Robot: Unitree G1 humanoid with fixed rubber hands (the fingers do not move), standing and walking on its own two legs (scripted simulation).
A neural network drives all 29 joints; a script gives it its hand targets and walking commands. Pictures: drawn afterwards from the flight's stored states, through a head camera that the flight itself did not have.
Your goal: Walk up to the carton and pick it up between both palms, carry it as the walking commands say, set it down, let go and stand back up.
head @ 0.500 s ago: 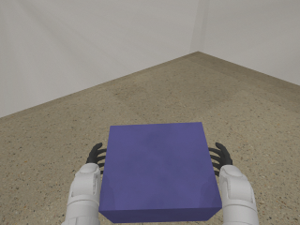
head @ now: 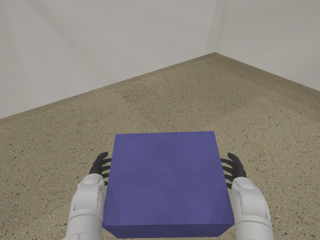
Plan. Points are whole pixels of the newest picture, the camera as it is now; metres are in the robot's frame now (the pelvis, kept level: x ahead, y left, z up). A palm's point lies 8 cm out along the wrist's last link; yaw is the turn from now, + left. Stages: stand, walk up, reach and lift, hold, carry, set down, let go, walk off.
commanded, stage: reach and lift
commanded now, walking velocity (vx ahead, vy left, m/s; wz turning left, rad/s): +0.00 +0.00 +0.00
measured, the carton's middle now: (166, 184) +0.31 +0.00 -0.02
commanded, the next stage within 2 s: hold in 0.50 s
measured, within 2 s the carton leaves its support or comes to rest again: neither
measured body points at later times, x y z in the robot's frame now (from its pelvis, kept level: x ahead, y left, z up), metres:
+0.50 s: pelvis -0.01 +0.00 +0.00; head -0.08 +0.00 +0.44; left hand +0.28 +0.19 +0.04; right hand +0.28 -0.18 +0.04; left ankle +0.00 +0.09 -0.75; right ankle +0.00 -0.09 -0.75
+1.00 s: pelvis -0.02 -0.01 +0.00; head -0.08 +0.00 +0.44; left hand +0.29 +0.19 +0.04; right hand +0.29 -0.19 +0.05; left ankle +0.00 +0.09 -0.75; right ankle +0.00 -0.09 -0.75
